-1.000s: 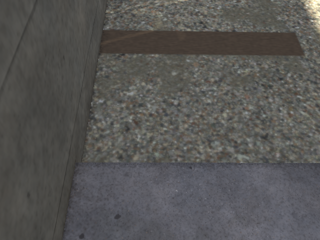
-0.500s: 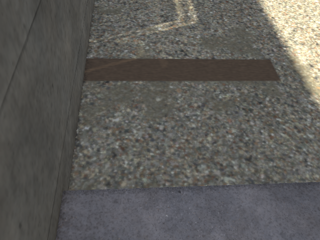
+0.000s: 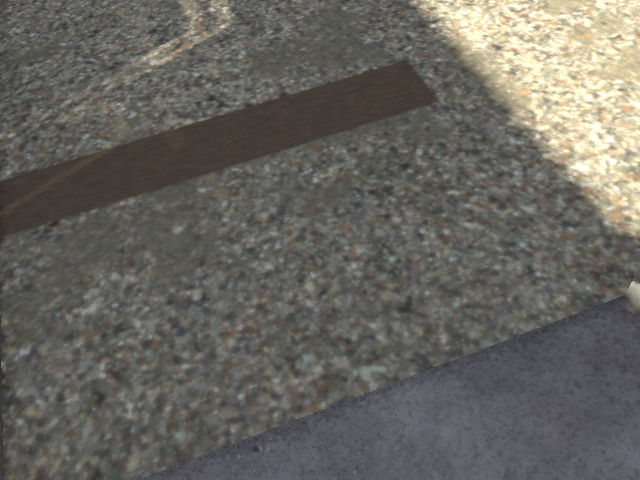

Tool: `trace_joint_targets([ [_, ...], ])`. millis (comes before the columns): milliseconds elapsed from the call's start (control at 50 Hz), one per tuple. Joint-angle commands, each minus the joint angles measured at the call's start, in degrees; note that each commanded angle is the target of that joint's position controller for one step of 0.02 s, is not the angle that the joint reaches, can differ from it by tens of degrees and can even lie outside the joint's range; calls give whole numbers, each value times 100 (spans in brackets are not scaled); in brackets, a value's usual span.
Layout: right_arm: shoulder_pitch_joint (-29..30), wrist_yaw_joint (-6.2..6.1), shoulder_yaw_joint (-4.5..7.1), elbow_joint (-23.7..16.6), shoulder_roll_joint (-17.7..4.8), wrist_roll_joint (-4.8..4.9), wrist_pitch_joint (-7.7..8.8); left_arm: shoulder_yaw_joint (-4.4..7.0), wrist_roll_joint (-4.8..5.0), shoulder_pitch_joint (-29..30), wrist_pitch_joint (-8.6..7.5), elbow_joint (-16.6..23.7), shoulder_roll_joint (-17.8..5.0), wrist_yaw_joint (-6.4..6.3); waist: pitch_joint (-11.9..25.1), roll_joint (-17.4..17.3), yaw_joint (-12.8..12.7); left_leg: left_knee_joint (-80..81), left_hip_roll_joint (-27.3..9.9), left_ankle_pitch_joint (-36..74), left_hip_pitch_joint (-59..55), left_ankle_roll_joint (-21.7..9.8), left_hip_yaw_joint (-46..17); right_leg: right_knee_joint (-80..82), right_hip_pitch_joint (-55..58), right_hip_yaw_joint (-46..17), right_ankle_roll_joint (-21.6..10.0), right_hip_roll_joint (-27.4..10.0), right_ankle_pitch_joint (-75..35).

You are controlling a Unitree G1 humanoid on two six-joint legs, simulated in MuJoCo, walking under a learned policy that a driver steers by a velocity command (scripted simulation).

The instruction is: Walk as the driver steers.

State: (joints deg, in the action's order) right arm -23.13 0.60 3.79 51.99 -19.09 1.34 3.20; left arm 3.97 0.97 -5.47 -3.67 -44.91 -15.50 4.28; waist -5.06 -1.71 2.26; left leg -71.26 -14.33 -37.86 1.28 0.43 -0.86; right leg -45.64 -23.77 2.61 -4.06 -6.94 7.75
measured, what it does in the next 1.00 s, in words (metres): goes down, turning left: left foot, then right foot 0.12 m lower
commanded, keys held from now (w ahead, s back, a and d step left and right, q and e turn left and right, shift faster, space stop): w+q+shift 0.96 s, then q+shift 0.04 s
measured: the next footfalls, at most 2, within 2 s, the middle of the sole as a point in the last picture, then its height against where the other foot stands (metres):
left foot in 0.38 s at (340, 466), level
right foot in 0.86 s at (312, 291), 0.12 m lower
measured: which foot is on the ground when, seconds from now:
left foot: up 0.00-0.36, down 0.38-0.86, up 0.88-1.00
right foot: down 0.00-0.34, up 0.36-0.84, down 0.86-1.00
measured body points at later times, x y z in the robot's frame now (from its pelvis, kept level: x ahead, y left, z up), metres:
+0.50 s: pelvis +0.42 +0.02 -0.05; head +0.42 +0.02 +0.40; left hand +0.54 +0.31 -0.12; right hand +0.52 -0.22 -0.18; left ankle +0.44 +0.03 -0.74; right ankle +0.40 -0.20 -0.61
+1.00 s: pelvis +0.88 +0.13 -0.13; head +0.89 +0.16 +0.32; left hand +0.72 +0.37 -0.25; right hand +1.15 +0.03 -0.24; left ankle +0.70 +0.12 -0.67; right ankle +0.96 +0.07 -0.86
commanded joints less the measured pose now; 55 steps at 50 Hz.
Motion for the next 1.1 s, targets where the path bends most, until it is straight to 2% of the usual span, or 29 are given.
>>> trace_joint_targets([
  [20,558,-119,-50,-1020,215,279,476,578,-177,-3208,-62,-1111,-1752,-75,1838,2582,-1100,-3117,1116,-122,4271,-165,-1184,1729,4056,-2499,165,-953,-778],
  [40,1062,-219,80,-969,-217,395,432,339,-173,-2681,-182,-850,-986,-57,866,1212,-1119,-2533,1079,793,4577,-228,-1110,2099,3361,-2281,276,-1016,-854],
  [60,821,-258,-11,-1014,190,414,350,288,-142,-2179,-266,-910,-822,-58,555,1607,-675,-2678,963,1511,4871,-215,-943,2110,2860,-2459,244,-1377,-1623],
  [120,417,-27,122,-522,205,365,89,28,-247,-1092,-437,-790,217,-223,196,511,-99,-1165,471,3418,3945,-323,-856,2090,1516,-724,705,-977,-1434],
  [140,626,36,76,-736,442,293,3,101,-237,-1107,-461,-817,-168,-317,100,991,9,-874,413,3391,4105,-231,-741,2175,1458,-702,550,-1269,-1516],
  [260,2094,342,-132,-1704,593,136,-129,85,-293,-1743,-246,-968,-523,-807,-753,665,-141,329,542,2644,5357,-587,210,2691,2166,701,365,-1474,-3607],
  [300,1660,448,60,-1621,106,109,-124,147,-308,-1207,-185,-653,-924,-1006,-587,474,409,1445,1285,2921,3129,-876,1286,2260,1213,1560,562,-851,-5773],
  [340,-890,327,553,-975,-777,144,-282,329,-189,-644,-245,-424,-1623,-1009,895,930,1753,897,1922,2664,-521,-1159,1381,-122,392,1228,419,-925,-8103],
  [360,-2236,185,736,-529,-1116,165,-361,332,32,86,-340,-210,-1542,-843,1228,457,2347,1644,1600,3237,-2344,-1492,636,-2456,-703,890,465,-524,-5558],
  [380,-2128,132,486,-205,-438,72,-370,76,169,576,-476,-60,-467,-605,262,-1163,2034,3219,1403,3285,-1438,-1756,-538,-5472,-1365,740,486,1009,1602],
  [400,-1170,268,194,-465,-251,-135,-167,-42,-62,-219,-642,355,81,-511,185,-2266,526,3503,1533,3760,-755,-1885,-2245,-5803,-2014,-577,123,1177,2741],
  [420,-511,279,71,-837,159,-247,14,-118,58,-583,-802,929,221,-436,819,-2401,-137,5101,590,2073,-1025,-2666,-4603,-5420,-2768,-1193,-23,1331,2612],
  [460,306,294,171,-1091,19,-130,346,16,185,-354,-771,834,-225,-512,144,434,-560,5600,341,868,629,-2264,-4878,-4253,-2355,-1307,-110,899,1566],
  [500,900,206,183,-1336,-94,21,452,33,7,-568,-509,745,-262,-594,137,1095,-964,5195,845,1876,1896,-2066,-3948,-3305,-1598,-1435,295,608,1068],
  [580,381,-193,182,-1354,-1,113,262,-24,-318,542,-313,1217,-72,-543,342,481,-439,4846,1587,4004,2522,-1856,-2375,-931,-672,-845,616,520,-369],
  [600,-214,-257,183,-1128,85,143,259,71,-199,918,-364,1332,-218,-481,398,246,-138,4449,1697,3657,1796,-1684,-2399,-282,-1275,-1160,518,568,-1225],
  [640,-681,-328,143,-884,223,205,128,-23,-290,1618,-398,1559,90,-308,390,162,338,4225,1877,2446,1655,-1396,-2247,1114,-1091,-939,477,804,-2391],
  [720,-767,-296,127,-687,198,195,15,28,-80,2193,-630,1901,47,-72,301,-375,622,4000,1786,1949,1656,-1219,-2728,1731,-311,-897,381,1031,-2533],
  [780,-448,-396,179,-636,218,224,-34,198,180,2032,-755,1894,-361,-120,66,-673,431,3396,1699,2478,748,-946,-2911,2507,-83,-1255,523,630,-2496],
  [820,44,-372,289,-759,-112,130,-77,458,233,382,-792,1433,-861,-228,801,-596,-406,1714,1980,3724,295,-774,-2725,2766,1321,-1283,636,427,-2632],
  [840,417,-294,315,-855,-258,10,-70,565,305,-1168,-744,974,-1087,-272,1448,-424,-1190,130,2138,3815,1009,-545,-2247,2612,3099,-1270,659,148,-3083],
  [860,522,-137,62,-997,485,-204,26,397,176,-2450,-611,513,-848,-262,2127,277,-1441,-1735,2281,220,2959,-439,-2197,1357,5276,-1874,605,-521,-2283],
  [880,-758,-97,-168,-1004,1134,-184,135,312,-202,-2581,-509,395,-1008,-212,2222,2830,-829,-3868,2349,-851,4989,-487,-2195,-362,6309,-1957,935,-505,-4628],
  [900,-1840,-160,-138,-1222,519,550,147,483,-306,-2182,-524,462,-1655,-173,3252,4410,-298,-4661,2002,-108,5693,-169,-1547,1315,6622,-4656,-309,-2066,-2362],
  [920,-1004,-267,-121,-1223,179,524,69,348,-270,-1649,-440,587,-899,-210,2691,2055,-440,-3780,1375,1093,5666,-168,-1051,2649,5396,-4874,-643,-1813,1838],
  [940,161,-322,33,-1373,-304,312,-24,151,-340,-1087,-443,685,-283,-285,1597,271,-594,-2937,1186,2031,5184,-255,-786,3235,3826,-4140,-560,-1495,2473],
  [980,616,-250,103,-1602,-265,45,-112,82,-228,-462,-591,338,-384,-320,340,-80,-165,-1937,640,2513,4494,-301,-1109,3123,2022,-3275,-333,-1097,8],
  [1040,1049,-52,79,-2004,144,59,-79,13,-94,-619,-518,-179,-225,-450,74,756,-129,-55,694,2547,3696,-191,-438,3073,1114,-881,213,-241,-3420],
  [1100,1453,105,-90,-2289,508,-26,-43,47,-158,-487,-394,-187,-670,-611,134,403,-115,1934,991,3048,3176,-84,143,3149,985,-330,120,-233,-4386],
])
